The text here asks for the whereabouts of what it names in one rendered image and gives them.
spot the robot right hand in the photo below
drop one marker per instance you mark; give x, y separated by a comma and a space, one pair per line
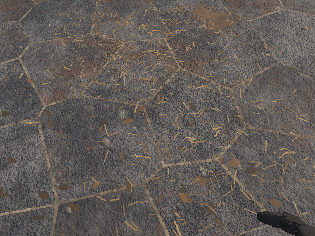
287, 222

